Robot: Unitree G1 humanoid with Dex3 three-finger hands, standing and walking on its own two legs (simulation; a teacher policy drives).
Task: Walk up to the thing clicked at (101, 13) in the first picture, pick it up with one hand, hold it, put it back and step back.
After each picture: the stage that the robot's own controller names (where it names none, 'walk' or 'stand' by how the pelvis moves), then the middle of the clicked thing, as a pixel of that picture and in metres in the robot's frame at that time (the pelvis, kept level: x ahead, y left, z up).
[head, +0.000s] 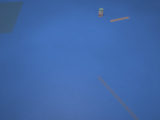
stand; (100, 12) +2.04 -0.26 -0.72
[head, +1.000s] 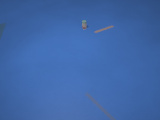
walk; (84, 24) +1.92 +0.11 -0.70
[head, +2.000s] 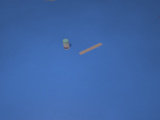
walk; (66, 44) +1.33 +0.29 -0.72
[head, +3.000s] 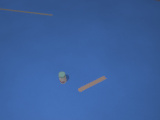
walk; (62, 77) +0.86 +0.27 -0.72
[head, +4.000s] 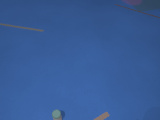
walk; (57, 116) +0.50 +0.20 -0.69
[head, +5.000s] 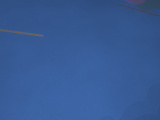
stand; out of the picture +0.37 +0.21 -0.72
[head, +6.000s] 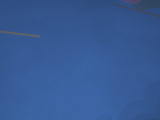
walk; out of the picture +0.37 +0.22 -0.72
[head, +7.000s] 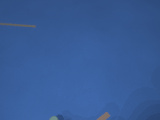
walk; out of the picture +0.37 +0.26 -0.70
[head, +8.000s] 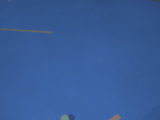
walk; out of the picture +0.44 +0.25 -0.70
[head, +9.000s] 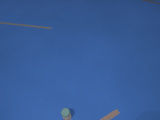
stand; (66, 114) +0.49 +0.19 -0.69
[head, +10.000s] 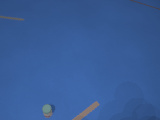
walk; (47, 111) +0.46 +0.23 -0.69
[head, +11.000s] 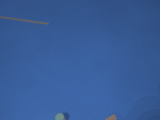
stand; (60, 119) +0.40 +0.22 -0.68
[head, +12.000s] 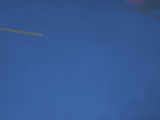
stand; out of the picture +0.37 +0.21 -0.72
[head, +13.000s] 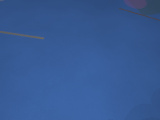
stand; out of the picture +0.37 +0.22 -0.72
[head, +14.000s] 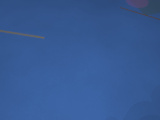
stand; out of the picture +0.36 +0.23 -0.72
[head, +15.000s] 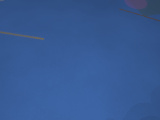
go down; out of the picture +0.36 +0.22 -0.73
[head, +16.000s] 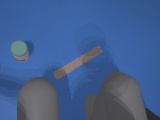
go down; (20, 51) +0.47 +0.21 -0.31
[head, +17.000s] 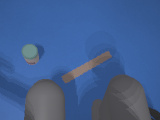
approach; (31, 55) +0.47 +0.20 -0.31
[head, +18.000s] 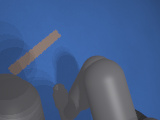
close in; out of the picture +0.47 +0.24 -0.23
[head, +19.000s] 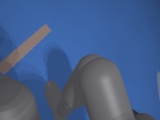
close; out of the picture +0.45 +0.26 -0.23
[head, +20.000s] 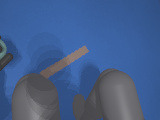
lift; out of the picture +0.39 +0.26 -0.16
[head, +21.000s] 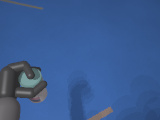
lift; (34, 86) +0.33 +0.17 +0.01
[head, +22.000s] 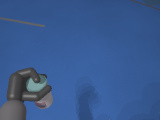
hold; (40, 92) +0.32 +0.16 -0.01
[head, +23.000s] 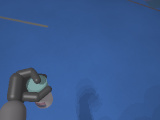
hold; (40, 92) +0.32 +0.17 -0.01
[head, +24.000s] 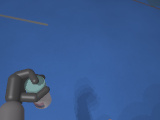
crouch; (39, 92) +0.32 +0.17 -0.02
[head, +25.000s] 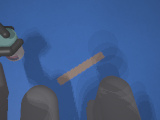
crouch; (10, 45) +0.46 +0.21 -0.11
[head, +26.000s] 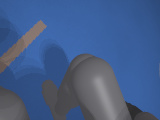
lower; out of the picture +0.46 +0.26 -0.24
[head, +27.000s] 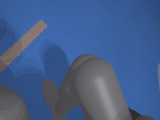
lower; out of the picture +0.46 +0.26 -0.24
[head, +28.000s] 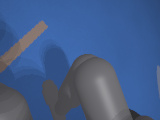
lower; out of the picture +0.46 +0.26 -0.24
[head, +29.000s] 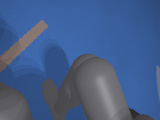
lower; out of the picture +0.46 +0.26 -0.24
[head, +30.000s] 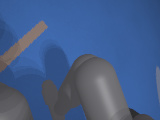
loosen; out of the picture +0.46 +0.26 -0.24
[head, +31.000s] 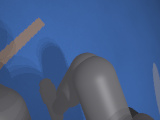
withdraw; out of the picture +0.45 +0.26 -0.24
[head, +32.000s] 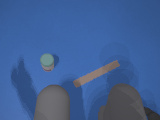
walk; (47, 63) +0.47 +0.18 -0.36
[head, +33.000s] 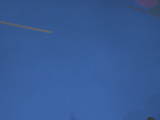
stand; out of the picture +0.38 +0.16 -0.66
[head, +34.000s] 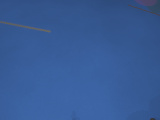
stand; out of the picture +0.39 +0.18 -0.67
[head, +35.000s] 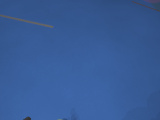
stand; out of the picture +0.39 +0.17 -0.67
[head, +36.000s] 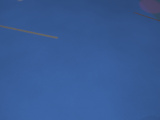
stand; out of the picture +0.40 +0.17 -0.72
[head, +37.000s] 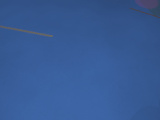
stand; out of the picture +0.37 +0.20 -0.73
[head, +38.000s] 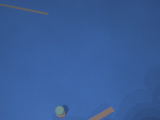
walk; (60, 112) +0.41 +0.18 -0.71
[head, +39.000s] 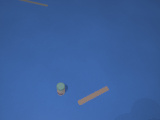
walk; (60, 89) +0.62 +0.15 -0.71
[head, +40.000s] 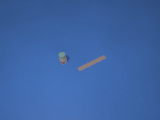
walk; (62, 58) +0.94 +0.25 -0.69
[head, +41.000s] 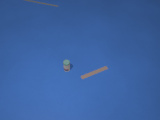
stand; (66, 65) +0.98 +0.17 -0.71
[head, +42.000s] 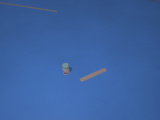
stand; (65, 68) +1.00 +0.18 -0.73
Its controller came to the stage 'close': yes
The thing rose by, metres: 0.71
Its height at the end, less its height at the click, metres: +0.00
